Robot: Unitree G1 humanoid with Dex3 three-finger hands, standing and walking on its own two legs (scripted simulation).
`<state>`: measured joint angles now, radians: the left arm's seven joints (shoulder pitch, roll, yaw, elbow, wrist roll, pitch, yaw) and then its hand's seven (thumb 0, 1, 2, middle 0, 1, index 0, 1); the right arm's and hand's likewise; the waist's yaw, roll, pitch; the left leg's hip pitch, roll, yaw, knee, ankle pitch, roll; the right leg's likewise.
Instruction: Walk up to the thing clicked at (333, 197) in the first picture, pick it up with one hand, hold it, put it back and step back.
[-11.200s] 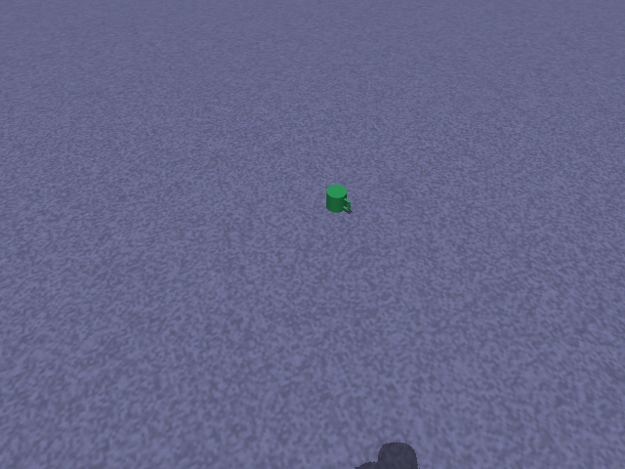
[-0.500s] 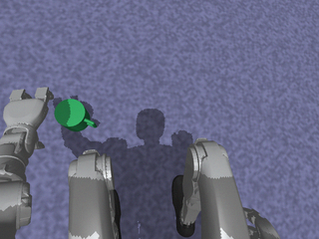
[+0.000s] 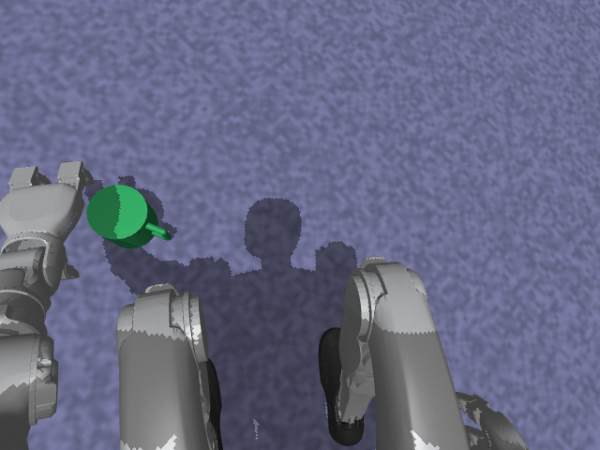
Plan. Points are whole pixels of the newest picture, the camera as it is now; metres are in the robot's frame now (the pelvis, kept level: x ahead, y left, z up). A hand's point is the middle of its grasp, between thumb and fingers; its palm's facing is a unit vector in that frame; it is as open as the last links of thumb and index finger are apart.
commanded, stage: rise first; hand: left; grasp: from above
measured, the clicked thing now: (134, 222) +0.45 +0.23 -0.30
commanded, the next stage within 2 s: approach in 0.04 s
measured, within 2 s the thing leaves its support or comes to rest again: neither
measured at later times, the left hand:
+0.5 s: hand (120, 193) +0.47 +0.22 -0.19, palm faces -0.40 -0.04 -0.91, open 14.2 cm
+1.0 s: hand (77, 231) +0.42 +0.28 -0.19, palm faces -0.47 -0.05 -0.88, open 14.3 cm
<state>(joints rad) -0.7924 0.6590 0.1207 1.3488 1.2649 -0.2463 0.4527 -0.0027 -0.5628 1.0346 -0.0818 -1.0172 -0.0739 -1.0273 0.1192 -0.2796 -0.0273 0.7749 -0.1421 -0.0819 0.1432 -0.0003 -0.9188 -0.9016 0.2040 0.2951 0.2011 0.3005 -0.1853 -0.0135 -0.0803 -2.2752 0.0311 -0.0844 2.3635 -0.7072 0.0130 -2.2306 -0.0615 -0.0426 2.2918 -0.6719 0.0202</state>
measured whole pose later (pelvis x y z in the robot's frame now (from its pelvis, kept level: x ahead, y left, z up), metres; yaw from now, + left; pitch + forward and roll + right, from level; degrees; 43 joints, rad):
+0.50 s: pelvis +0.00 +0.00 -0.02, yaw -1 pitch +34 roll -6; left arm -1.02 0.63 0.05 1.55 1.31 -0.18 0.53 0.00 -0.57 1.03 -0.08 -1.04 -0.07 -1.05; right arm 0.13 -0.28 0.03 0.78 -0.17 -0.12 0.16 0.00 -0.92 -0.90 0.20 0.30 0.20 0.30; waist -0.28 -0.02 -0.06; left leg -2.32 0.03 -0.10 2.41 -0.70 0.01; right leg -2.28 -0.05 -0.05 2.33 -0.65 0.02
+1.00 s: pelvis +0.00 +0.00 -0.02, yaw +0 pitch +34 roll -6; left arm -0.81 0.66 0.05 1.32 1.21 -0.23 0.40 0.00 -0.57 1.04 -0.08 -1.03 -0.07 -1.04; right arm 0.18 -0.28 -0.01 0.79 -0.14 -0.09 0.17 0.00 -0.92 -0.90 0.21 0.30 0.20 0.30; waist -0.19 -0.01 -0.05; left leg -2.31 0.03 -0.10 2.41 -0.69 0.01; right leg -2.26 -0.06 -0.05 2.33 -0.65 0.02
